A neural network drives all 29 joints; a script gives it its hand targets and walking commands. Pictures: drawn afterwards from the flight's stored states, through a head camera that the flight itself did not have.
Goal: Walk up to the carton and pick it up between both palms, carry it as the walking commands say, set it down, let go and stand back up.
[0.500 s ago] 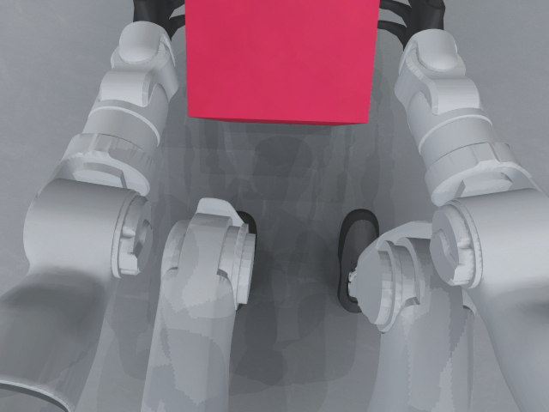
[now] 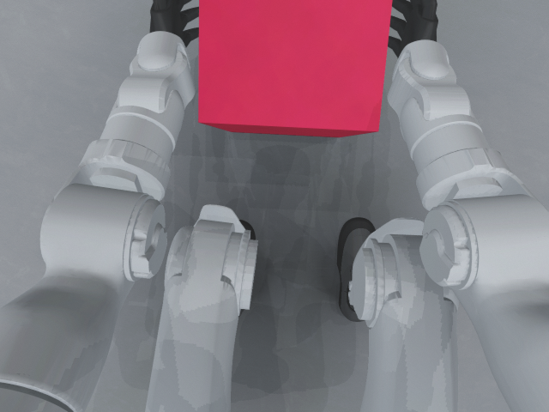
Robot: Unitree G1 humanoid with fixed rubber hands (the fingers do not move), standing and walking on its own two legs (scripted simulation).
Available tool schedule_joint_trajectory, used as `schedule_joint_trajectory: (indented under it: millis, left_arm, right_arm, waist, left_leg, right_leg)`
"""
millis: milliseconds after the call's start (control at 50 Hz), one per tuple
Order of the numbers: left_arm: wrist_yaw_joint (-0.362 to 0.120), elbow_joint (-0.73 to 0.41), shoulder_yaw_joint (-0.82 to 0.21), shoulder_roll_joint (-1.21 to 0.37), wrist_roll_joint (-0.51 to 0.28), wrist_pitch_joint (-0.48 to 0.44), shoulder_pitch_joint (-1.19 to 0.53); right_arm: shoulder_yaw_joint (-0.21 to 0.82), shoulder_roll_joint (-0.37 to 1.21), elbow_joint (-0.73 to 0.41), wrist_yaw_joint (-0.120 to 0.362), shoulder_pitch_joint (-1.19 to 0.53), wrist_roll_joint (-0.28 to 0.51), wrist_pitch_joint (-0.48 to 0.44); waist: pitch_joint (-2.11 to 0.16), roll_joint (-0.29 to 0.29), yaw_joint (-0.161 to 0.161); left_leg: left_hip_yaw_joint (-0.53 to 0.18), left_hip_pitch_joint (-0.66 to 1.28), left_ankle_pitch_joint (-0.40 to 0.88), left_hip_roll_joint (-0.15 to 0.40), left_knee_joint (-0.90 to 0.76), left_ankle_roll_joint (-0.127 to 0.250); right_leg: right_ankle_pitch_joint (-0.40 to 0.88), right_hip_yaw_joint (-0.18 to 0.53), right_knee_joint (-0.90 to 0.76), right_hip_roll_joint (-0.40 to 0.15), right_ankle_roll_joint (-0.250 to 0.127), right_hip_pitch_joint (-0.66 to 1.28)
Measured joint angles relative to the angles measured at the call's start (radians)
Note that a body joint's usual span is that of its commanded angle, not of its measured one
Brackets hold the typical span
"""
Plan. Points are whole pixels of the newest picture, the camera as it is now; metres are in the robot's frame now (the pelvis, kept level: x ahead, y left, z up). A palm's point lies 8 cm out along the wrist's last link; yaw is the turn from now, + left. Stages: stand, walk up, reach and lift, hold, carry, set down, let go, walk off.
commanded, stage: reach and lift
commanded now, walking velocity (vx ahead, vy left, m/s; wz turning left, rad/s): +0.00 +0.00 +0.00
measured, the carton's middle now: (290, 61) +0.51 +0.02 -0.25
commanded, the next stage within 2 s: none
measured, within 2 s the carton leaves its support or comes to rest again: leaves its support in 0.18 s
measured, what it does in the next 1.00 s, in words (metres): stands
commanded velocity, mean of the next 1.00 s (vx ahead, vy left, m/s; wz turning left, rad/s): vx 0.00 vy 0.00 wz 0.00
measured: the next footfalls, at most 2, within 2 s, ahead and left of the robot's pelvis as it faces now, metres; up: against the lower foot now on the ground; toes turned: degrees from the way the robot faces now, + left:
none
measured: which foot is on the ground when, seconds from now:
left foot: down 0.00-1.00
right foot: down 0.00-1.00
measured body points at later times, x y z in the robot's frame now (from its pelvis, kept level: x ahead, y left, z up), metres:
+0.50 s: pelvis -0.01 +0.00 +0.01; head +0.34 +0.01 +0.28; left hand +0.52 +0.17 -0.15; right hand +0.54 -0.11 -0.14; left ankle +0.10 +0.11 -0.34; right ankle +0.12 -0.14 -0.34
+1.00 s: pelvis -0.02 -0.01 +0.04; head +0.34 +0.00 +0.30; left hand +0.52 +0.15 -0.11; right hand +0.53 -0.13 -0.11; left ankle +0.10 +0.11 -0.34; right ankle +0.12 -0.14 -0.34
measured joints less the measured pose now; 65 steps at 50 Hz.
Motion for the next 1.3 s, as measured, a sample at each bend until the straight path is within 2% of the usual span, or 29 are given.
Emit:
schedule_joint_trajectory:
  millis: [100, 180, 320, 460, 580, 720, 920, 1020, 1160, 1300]
  left_arm:
    - [-0.017, -0.048, 0.054, -0.016, 0.057, 0.04, 0.032]
    - [-0.013, -0.125, 0.068, -0.034, 0.08, 0.065, 0.08]
    - [-0.006, -0.244, 0.1, -0.033, 0.095, 0.103, 0.119]
    - [-0.014, -0.311, 0.128, -0.029, 0.124, 0.167, 0.102]
    - [-0.023, -0.366, 0.165, -0.03, 0.144, 0.21, 0.048]
    - [-0.031, -0.41, 0.198, -0.063, 0.201, 0.255, 0.017]
    - [-0.031, -0.495, 0.205, -0.087, 0.208, 0.264, 0.061]
    - [-0.031, -0.52, 0.203, -0.082, 0.191, 0.277, 0.08]
    - [-0.057, -0.508, 0.244, -0.081, 0.212, 0.311, 0.045]
    - [-0.074, -0.53, 0.279, -0.091, 0.231, 0.332, 0.037]
  right_arm:
    - [-0.028, 0.011, -0.038, 0.005, 0.025, -0.032, 0.04]
    - [-0.026, 0.014, -0.089, 0.003, 0.049, -0.021, 0.066]
    - [-0.047, 0.044, -0.179, -0.015, 0.051, -0.018, 0.095]
    - [-0.077, 0.052, -0.219, -0.014, 0.019, -0.057, 0.143]
    - [-0.134, 0.06, -0.297, -0.006, -0.009, -0.1, 0.18]
    - [-0.203, 0.077, -0.391, 0.02, 0.024, -0.144, 0.218]
    - [-0.169, 0.076, -0.492, 0.018, 0.059, -0.124, 0.26]
    - [-0.171, 0.09, -0.507, 0.01, 0.067, -0.119, 0.268]
    - [-0.193, 0.108, -0.52, 0.004, 0.055, -0.156, 0.298]
    - [-0.223, 0.13, -0.559, 0.008, 0.045, -0.197, 0.334]
  waist:
    - [-0.021, -0.025, -0.005]
    - [-0.04, -0.038, -0.006]
    - [0.01, -0.063, -0.014]
    - [0.08, -0.051, -0.007]
    - [0.169, -0.038, -0.012]
    - [0.204, -0.023, -0.013]
    - [0.28, -0.029, -0.016]
    - [0.276, -0.038, -0.01]
    - [0.275, -0.021, 0.002]
    - [0.275, -0.005, -0.007]
  left_leg:
    - [-0.014, -0.004, -0.019, 0.006, 0.015, -0.014]
    - [-0.022, -0.008, -0.028, 0.01, 0.019, -0.019]
    - [-0.03, 0.034, -0.019, 0.007, 0.014, -0.029]
    - [-0.016, 0.088, 0.004, 0.001, -0.001, -0.02]
    - [-0.012, 0.162, 0.016, -0.01, -0.021, -0.012]
    - [-0.017, 0.217, 0.011, -0.014, -0.048, -0.006]
    - [-0.019, 0.311, -0.002, -0.004, -0.086, -0.014]
    - [-0.021, 0.326, 0.009, 0.001, -0.102, -0.026]
    - [-0.021, 0.357, 0.038, -0.004, -0.145, -0.031]
    - [-0.022, 0.395, 0.061, -0.011, -0.196, -0.022]
  right_leg:
    - [-0.007, -0.015, 0.013, 0.006, -0.013, -0.014]
    - [-0.01, -0.022, 0.015, 0.012, -0.018, -0.022]
    - [-0.003, -0.009, 0.011, 0.045, 0.003, 0.021]
    - [0.009, 0.01, -0.001, 0.049, 0.014, 0.084]
    - [0.006, 0.018, -0.019, 0.042, 0.021, 0.169]
    - [-0.004, 0.014, -0.05, 0.036, 0.023, 0.232]
    - [-0.007, 0.017, -0.08, 0.047, 0.015, 0.312]
    - [0.009, 0.016, -0.091, 0.052, 0.007, 0.318]
    - [0.032, 0.02, -0.126, 0.047, 0.0, 0.347]
    - [0.045, 0.021, -0.18, 0.037, 0.005, 0.397]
